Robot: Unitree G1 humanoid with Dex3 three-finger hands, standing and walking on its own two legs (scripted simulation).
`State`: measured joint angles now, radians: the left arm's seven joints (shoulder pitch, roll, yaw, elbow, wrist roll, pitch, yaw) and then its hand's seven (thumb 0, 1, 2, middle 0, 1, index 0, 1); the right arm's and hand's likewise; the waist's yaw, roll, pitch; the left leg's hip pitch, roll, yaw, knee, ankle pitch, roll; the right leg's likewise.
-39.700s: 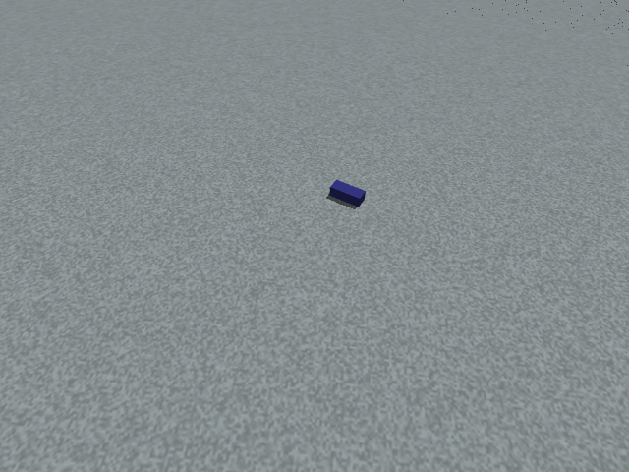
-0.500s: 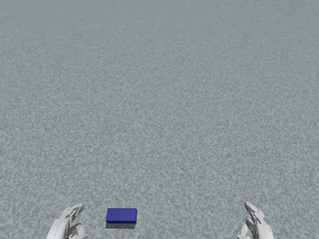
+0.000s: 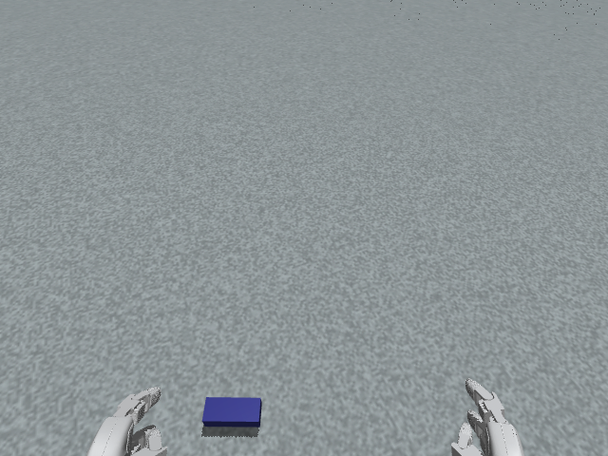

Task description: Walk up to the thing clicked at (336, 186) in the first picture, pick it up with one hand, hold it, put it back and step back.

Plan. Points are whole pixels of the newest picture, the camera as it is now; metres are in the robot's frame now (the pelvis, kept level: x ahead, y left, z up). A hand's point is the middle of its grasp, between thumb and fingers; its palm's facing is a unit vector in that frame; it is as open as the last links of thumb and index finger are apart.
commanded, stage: home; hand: left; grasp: from above
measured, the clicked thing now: (233, 412) +0.39 +0.20 -0.69
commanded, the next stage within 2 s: stand in 0.80 s
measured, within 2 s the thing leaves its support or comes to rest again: neither
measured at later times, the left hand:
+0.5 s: hand (166, 455) +0.16 +0.17 -0.05, palm faces +0.05 -0.98 -0.20, open 7.4 cm
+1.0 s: hand (157, 455) +0.17 +0.20 -0.08, palm faces +0.01 -0.96 -0.29, open 7.4 cm
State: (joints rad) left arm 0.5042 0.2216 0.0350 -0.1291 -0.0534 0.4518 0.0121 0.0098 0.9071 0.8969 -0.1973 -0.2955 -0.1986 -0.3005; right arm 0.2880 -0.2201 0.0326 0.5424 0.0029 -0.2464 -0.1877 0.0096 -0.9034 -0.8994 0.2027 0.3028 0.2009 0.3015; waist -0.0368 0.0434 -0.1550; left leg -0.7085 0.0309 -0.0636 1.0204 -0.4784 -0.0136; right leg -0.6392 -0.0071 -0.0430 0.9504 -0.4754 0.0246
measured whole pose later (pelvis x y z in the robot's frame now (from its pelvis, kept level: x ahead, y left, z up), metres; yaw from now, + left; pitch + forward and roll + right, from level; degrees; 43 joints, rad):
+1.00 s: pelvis +0.00 +0.00 +0.01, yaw +0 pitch +4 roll -1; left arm 0.29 0.26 0.01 0.28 0.04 0.18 0.03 0.01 0.90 0.90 -0.20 -0.30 -0.20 -0.30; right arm 0.19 -0.26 0.01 0.71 -0.09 -0.11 -0.09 0.01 -0.90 -0.90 0.20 0.30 0.20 0.30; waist 0.01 0.00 -0.03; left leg -0.57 0.01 -0.04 0.94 -0.44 -0.01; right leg -0.52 -0.03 -0.02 0.91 -0.47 0.02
